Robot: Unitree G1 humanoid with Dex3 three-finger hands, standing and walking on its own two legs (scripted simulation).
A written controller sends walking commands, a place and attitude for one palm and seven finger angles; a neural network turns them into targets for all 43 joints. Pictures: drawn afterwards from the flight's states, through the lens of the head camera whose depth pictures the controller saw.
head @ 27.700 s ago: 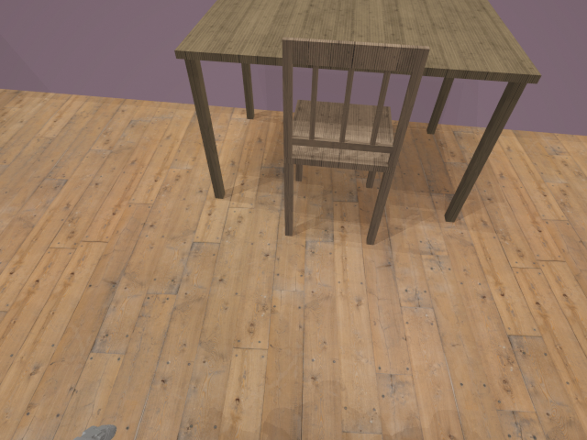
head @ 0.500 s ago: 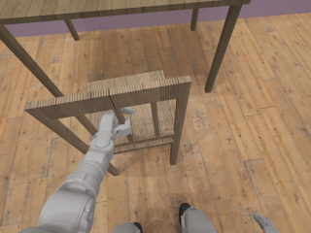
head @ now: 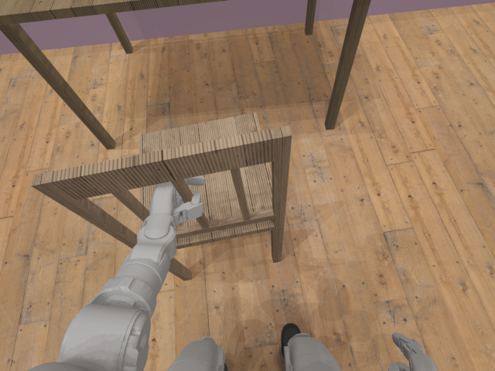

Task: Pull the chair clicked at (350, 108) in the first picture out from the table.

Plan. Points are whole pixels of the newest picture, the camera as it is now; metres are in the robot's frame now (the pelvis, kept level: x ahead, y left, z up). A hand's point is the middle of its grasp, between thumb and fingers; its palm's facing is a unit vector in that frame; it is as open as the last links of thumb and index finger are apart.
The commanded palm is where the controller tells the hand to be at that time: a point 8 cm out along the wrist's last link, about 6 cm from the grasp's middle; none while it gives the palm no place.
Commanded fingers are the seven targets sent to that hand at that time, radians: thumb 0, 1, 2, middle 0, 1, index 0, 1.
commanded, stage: step backward, pulling the chair out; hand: left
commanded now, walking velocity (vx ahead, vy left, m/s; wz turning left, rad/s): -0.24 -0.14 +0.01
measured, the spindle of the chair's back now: (192, 205) +0.42 +0.11 -0.12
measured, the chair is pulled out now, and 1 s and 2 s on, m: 0.47 0.58 0.58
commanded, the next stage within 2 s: stop walking, hand still on the chair in 0.08 s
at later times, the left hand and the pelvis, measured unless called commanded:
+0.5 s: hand (188, 263) +0.28 +0.10 -0.06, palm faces -0.10 -0.98 -0.18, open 5.0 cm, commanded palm +0.27 +0.15 -0.05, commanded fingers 0.00 0.90 0.90 -0.50 -1.45 -0.50 -1.45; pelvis -0.05 +0.02 -0.01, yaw -1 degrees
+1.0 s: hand (186, 267) +0.28 +0.10 -0.06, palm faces -0.20 -0.96 -0.18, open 5.0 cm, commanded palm +0.27 +0.15 -0.05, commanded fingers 0.00 0.90 0.90 -0.50 -1.45 -0.50 -1.45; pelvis -0.02 +0.04 -0.01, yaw -1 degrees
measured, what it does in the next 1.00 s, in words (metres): steps on the spot: left foot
